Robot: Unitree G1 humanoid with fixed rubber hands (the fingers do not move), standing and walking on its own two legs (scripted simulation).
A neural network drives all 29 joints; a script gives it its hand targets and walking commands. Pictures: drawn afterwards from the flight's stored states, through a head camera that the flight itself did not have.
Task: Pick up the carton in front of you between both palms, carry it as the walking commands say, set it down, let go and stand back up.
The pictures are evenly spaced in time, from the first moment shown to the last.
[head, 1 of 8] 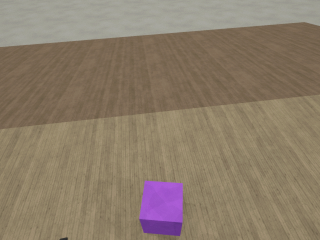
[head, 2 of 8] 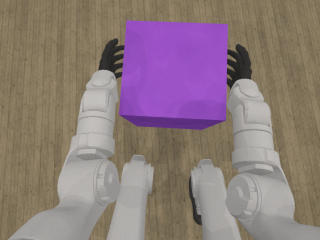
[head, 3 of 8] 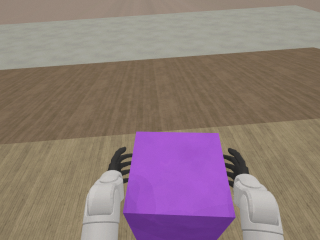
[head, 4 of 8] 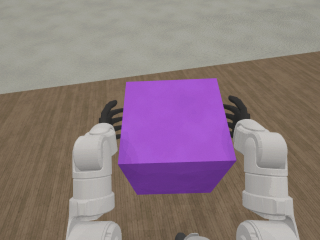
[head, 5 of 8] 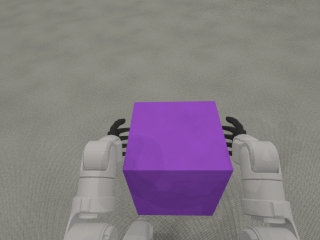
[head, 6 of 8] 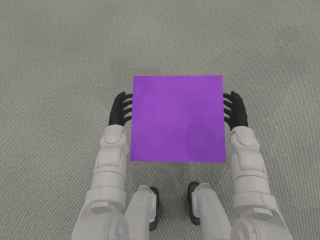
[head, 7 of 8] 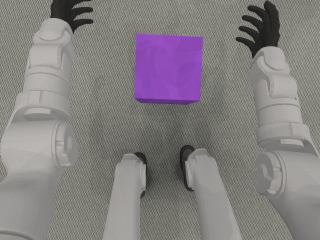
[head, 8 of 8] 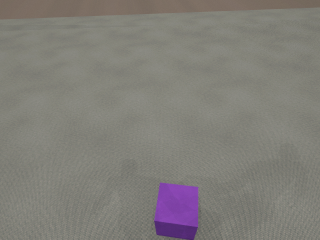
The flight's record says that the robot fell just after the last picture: no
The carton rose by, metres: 0.68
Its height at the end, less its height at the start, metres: -0.51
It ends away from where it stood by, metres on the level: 4.75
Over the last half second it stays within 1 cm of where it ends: yes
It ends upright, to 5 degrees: yes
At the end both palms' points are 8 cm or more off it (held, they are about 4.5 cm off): yes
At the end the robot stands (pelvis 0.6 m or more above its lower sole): yes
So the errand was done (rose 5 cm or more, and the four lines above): yes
